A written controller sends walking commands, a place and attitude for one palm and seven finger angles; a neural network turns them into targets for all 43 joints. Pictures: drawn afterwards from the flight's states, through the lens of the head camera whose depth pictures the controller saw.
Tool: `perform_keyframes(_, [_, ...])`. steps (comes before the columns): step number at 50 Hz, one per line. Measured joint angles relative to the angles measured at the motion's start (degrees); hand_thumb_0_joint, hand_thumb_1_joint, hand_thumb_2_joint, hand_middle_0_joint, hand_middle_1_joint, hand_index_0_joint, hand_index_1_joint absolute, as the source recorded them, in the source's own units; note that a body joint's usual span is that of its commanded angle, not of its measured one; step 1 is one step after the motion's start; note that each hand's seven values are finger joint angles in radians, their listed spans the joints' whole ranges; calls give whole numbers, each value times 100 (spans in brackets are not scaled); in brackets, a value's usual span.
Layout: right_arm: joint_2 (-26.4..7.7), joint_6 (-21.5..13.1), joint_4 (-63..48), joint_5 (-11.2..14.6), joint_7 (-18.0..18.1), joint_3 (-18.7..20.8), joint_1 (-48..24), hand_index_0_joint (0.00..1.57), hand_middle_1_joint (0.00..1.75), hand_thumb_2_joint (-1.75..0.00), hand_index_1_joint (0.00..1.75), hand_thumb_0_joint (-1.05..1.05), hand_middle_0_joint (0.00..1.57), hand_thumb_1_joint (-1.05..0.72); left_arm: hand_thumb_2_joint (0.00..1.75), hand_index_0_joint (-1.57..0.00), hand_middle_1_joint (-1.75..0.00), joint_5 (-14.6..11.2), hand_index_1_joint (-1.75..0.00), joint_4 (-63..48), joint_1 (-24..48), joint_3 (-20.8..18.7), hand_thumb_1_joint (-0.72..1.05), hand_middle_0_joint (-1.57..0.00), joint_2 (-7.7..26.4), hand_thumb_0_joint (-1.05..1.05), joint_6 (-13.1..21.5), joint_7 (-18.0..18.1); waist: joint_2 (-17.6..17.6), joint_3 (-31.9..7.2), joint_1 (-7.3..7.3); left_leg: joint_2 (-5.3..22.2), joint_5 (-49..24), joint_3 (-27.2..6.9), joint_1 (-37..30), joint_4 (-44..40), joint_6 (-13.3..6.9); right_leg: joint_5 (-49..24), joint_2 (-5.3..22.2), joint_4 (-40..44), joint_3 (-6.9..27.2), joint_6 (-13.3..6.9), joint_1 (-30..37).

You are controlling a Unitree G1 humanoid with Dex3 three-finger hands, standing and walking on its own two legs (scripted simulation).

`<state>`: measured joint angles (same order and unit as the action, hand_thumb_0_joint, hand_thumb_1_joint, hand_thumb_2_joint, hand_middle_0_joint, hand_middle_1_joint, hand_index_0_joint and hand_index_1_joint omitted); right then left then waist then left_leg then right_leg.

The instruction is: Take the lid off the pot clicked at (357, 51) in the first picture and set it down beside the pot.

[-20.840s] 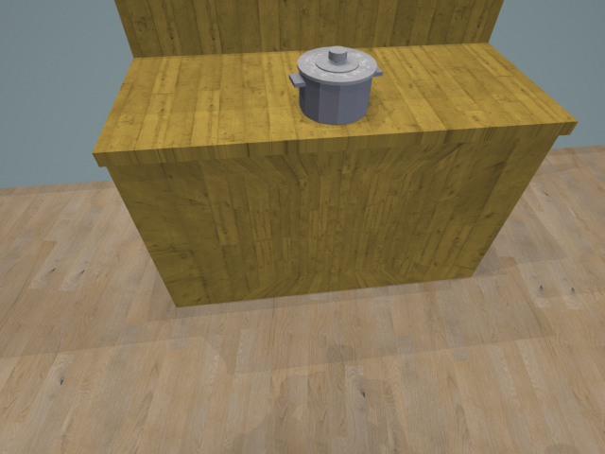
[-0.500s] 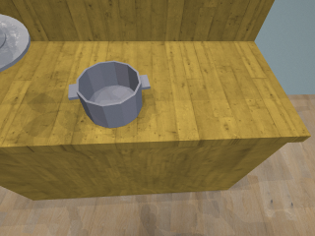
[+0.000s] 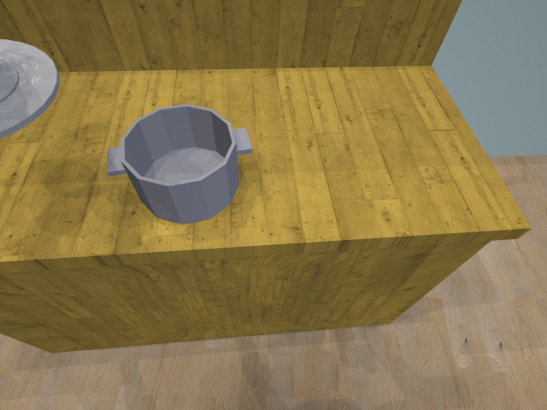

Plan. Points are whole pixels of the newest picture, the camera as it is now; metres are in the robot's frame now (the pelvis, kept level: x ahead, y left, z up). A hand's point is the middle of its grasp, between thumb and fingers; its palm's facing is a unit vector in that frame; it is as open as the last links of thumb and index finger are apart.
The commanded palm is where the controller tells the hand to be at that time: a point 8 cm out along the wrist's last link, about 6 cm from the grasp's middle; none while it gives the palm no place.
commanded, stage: lower the lid onto the table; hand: left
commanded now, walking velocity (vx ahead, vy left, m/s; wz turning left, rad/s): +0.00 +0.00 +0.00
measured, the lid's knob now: out of the picture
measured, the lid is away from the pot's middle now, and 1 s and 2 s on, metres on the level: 0.23 0.23 0.23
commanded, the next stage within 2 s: none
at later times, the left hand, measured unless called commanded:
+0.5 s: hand out of the picture +0.45 +0.35 +0.21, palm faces -0.34 -0.17 -0.92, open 7.1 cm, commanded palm +0.49 +0.34 +0.27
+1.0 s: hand out of the picture +0.47 +0.35 +0.17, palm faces -0.38 -0.19 -0.90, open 7.1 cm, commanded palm +0.50 +0.35 +0.24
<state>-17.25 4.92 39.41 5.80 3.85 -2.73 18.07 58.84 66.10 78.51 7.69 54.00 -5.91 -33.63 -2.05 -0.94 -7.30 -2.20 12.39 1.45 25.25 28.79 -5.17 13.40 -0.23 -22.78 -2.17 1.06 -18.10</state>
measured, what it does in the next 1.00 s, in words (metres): stands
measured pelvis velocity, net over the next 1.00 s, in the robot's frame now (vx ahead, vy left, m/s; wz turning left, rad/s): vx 0.00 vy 0.01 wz -0.02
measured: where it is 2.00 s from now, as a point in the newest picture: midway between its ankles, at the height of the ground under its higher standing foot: outside the picture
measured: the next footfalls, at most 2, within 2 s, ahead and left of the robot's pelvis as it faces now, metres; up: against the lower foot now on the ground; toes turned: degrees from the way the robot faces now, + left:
none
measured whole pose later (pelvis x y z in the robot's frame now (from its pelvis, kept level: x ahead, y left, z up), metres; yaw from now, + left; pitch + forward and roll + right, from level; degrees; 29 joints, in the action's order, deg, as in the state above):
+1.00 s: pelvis +0.00 +0.01 -0.01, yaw -1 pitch +11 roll -3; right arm -17.7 5.6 40.7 5.7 4.2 -2.6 20.2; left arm 58.2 71.8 73.4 5.5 53.8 -1.3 -29.8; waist -1.4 -2.6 -8.7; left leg -1.7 14.5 2.1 30.4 33.6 -5.7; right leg 14.8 -0.6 -26.8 -1.5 1.6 -23.1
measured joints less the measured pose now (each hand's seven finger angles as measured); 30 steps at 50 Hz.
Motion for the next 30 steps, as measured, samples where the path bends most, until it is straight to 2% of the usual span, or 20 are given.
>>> perform_keyframes(17, [-52, 71, 43, 0, -6, 49, 76, 21, 30, -90, 30, 1, 20, -90, 62, -73, -95, -91, -94, 5, -314, -108, 30, -73, 7, 0, 136, 90, 22, -51, 14, 23, 59, -17, 117, 138, 4, 44, -23, -100, -15, 0, -96])
perform_keyframes(30, [-43, 32, 65, 15, 29, 27, 53, 21, 30, -90, 30, 0, 20, -90, 62, -73, -95, -130, -94, 180, -404, 24, 30, -73, -75, 0, 275, 150, 44, -58, 2, 27, 81, -27, 238, 252, -11, 55, -27, -186, -26, 6, -200])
